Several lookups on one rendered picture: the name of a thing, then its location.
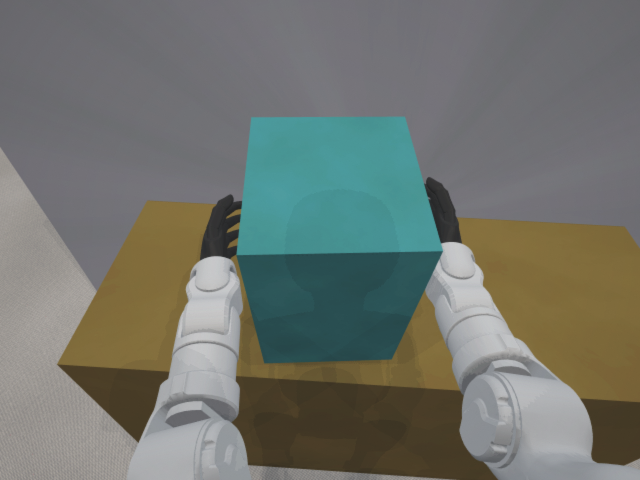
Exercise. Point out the left robot hand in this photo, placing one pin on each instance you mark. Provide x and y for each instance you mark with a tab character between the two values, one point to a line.
216	239

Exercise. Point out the right robot hand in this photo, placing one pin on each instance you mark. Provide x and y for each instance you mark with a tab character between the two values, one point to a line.
443	212

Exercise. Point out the carton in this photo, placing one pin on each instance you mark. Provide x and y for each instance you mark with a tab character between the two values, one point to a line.
337	241

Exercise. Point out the left robot upper arm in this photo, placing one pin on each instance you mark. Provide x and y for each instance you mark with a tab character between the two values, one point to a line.
210	449

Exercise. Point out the pedestal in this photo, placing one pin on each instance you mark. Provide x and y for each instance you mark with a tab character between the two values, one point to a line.
570	292

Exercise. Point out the right robot forearm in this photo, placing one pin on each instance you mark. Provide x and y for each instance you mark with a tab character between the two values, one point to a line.
472	327

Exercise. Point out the right robot upper arm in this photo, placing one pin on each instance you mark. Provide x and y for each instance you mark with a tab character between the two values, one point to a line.
531	428

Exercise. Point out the left robot forearm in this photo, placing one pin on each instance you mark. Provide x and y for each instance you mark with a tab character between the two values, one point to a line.
202	378

